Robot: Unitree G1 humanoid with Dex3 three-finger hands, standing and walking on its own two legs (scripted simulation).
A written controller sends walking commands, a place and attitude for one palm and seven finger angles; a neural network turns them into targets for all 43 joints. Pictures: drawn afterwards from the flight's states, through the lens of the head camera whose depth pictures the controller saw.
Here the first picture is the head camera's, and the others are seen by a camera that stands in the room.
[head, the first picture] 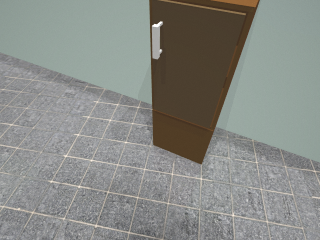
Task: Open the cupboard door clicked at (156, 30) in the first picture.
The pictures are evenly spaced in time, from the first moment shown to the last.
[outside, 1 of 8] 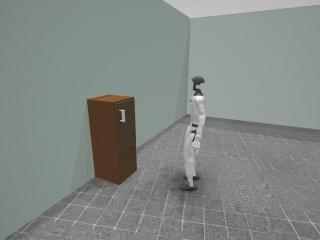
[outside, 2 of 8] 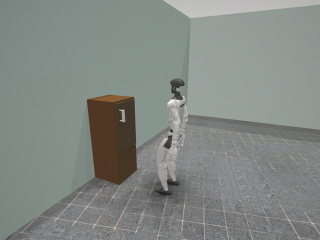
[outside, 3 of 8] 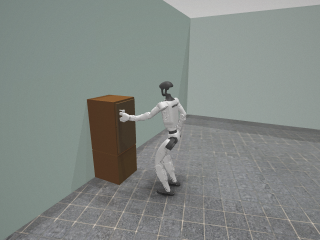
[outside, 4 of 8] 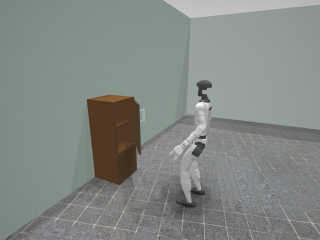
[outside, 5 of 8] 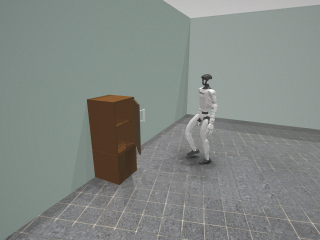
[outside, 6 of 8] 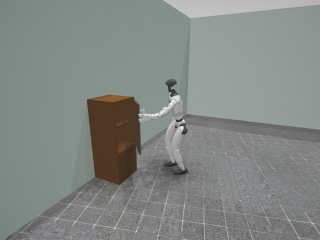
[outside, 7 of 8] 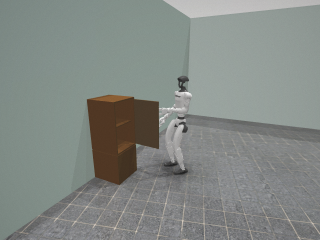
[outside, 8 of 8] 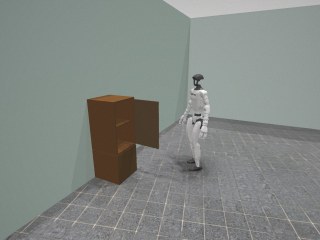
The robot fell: no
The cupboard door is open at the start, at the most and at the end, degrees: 0 88 87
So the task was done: yes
